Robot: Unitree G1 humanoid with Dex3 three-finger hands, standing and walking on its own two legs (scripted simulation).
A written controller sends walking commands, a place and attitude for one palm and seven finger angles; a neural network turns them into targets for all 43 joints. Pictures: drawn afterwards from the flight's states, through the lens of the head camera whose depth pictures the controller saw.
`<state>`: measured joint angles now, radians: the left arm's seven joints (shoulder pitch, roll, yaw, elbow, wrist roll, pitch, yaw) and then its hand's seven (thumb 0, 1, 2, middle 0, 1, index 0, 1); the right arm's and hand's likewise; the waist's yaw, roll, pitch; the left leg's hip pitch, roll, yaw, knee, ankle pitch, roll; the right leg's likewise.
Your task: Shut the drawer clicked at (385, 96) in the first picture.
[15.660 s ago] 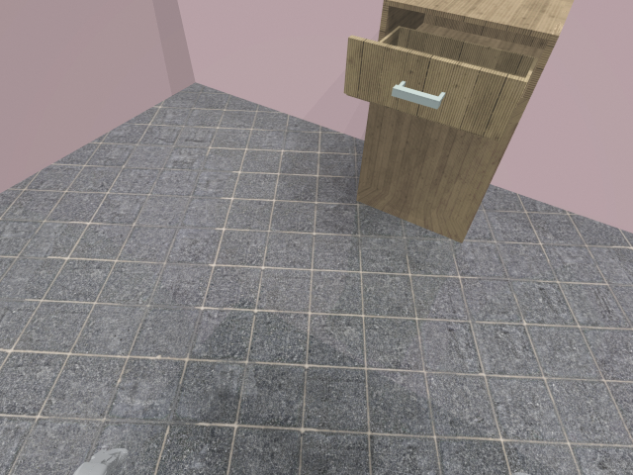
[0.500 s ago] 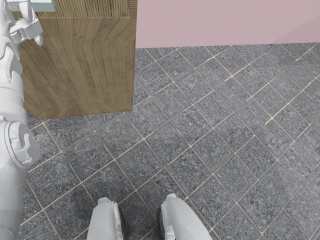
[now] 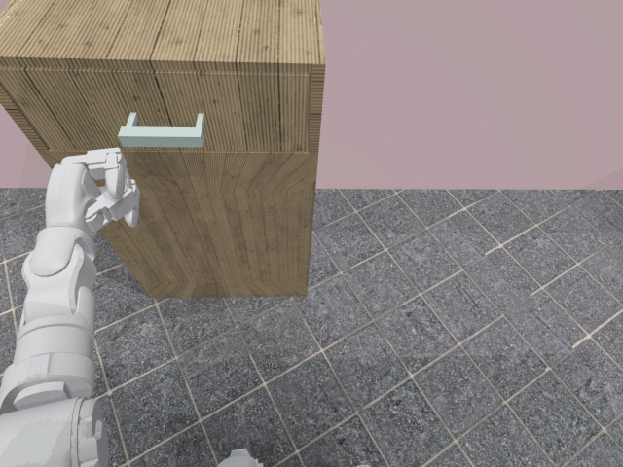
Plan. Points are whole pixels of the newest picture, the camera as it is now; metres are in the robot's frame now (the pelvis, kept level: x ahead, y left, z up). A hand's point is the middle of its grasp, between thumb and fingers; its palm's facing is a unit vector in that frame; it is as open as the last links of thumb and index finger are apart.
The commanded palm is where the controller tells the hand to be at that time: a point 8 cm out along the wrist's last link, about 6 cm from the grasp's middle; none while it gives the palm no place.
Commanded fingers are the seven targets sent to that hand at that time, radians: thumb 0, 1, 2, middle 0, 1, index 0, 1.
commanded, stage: draw the hand back to the body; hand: left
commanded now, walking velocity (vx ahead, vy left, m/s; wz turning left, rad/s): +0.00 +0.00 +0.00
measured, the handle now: (165, 128) +0.62 +0.22 +0.03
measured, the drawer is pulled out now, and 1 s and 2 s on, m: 0.00 0.00 0.00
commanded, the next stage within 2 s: step back with the hand held close in 1.02 s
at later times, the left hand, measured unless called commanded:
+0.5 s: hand (27, 300) +0.27 +0.24 +0.16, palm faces +0.30 -0.91 -0.29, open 3.3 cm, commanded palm +0.21 +0.28 +0.17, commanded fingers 0.00 0.90 0.90 -1.40 -1.60 -1.40 -1.60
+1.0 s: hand out of the picture +0.15 +0.24 +0.21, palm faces +0.42 -0.80 -0.42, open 3.3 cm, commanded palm +0.10 +0.28 +0.22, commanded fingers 0.00 0.90 0.90 -1.40 -1.60 -1.40 -1.60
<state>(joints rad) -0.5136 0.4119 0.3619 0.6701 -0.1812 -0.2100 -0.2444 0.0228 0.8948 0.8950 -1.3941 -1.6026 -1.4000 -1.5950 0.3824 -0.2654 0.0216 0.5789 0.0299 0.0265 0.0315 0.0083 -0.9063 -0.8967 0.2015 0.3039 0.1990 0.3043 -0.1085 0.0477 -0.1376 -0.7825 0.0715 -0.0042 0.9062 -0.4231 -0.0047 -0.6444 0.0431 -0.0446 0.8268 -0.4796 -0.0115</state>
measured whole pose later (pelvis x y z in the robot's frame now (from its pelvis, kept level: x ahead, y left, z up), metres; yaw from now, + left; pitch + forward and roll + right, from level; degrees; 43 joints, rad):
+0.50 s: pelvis -0.02 +0.01 +0.04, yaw +1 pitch +0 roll -1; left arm 0.04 0.32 0.16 0.00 -0.07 -0.05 0.08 0.02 0.89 0.89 -1.40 -1.60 -1.40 -1.59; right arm 0.15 -0.23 0.07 0.58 0.02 0.00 -0.08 0.01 -0.90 -0.90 0.20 0.30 0.20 0.30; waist 0.04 0.06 -0.01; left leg -0.28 0.01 0.03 0.53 -0.25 0.01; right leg -0.16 -0.01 -0.03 0.49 -0.32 0.01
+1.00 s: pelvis -0.02 -0.01 +0.05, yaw +2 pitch -5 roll -1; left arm 0.53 0.33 0.29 -0.45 -0.06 -0.11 0.08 0.02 0.89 0.89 -1.40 -1.60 -1.41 -1.59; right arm 0.18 -0.25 0.02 0.63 -0.01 -0.07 -0.09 0.01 -0.90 -0.90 0.20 0.30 0.20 0.30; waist 0.07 0.09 0.03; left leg -0.13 0.03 0.01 0.41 -0.20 -0.01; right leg 0.01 0.01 -0.04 0.34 -0.26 -0.01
